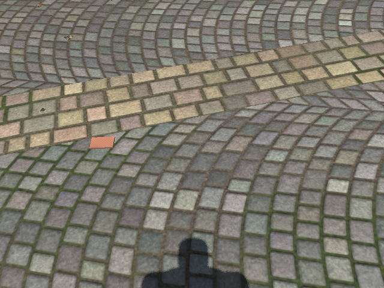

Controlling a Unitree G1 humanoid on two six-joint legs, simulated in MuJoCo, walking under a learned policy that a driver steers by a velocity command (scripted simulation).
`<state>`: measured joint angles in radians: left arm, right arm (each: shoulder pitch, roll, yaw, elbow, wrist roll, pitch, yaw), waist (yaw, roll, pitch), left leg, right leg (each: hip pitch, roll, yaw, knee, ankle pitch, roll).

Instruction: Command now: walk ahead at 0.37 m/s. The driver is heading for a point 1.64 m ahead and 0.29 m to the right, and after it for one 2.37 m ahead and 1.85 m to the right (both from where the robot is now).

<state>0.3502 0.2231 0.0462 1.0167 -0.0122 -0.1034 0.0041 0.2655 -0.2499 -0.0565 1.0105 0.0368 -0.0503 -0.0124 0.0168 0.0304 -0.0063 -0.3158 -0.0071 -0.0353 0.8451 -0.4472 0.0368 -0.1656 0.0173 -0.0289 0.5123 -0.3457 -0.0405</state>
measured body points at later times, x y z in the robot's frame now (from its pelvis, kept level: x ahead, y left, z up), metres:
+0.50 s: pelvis +0.25 +0.06 +0.00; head +0.28 +0.07 +0.45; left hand +0.29 +0.33 -0.14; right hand +0.37 -0.20 -0.12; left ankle +0.31 +0.14 -0.73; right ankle +0.15 -0.09 -0.64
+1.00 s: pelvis +0.54 +0.00 +0.00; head +0.58 -0.02 +0.44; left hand +0.71 +0.25 -0.11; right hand +0.54 -0.27 -0.15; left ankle +0.40 +0.14 -0.64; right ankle +0.63 -0.09 -0.73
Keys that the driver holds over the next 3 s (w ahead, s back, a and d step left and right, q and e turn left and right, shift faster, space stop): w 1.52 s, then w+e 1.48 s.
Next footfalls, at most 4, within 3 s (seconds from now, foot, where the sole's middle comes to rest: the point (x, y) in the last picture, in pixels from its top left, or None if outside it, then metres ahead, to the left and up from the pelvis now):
0.34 left None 0.35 0.14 -0.77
0.90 right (237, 251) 0.67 -0.09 -0.77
1.44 left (177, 183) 0.97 0.14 -0.77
2.00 right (232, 135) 1.26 -0.11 -0.77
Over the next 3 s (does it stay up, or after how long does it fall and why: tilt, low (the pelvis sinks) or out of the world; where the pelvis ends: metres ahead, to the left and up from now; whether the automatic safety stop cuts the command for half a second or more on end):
stays up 1.60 -0.22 -0.01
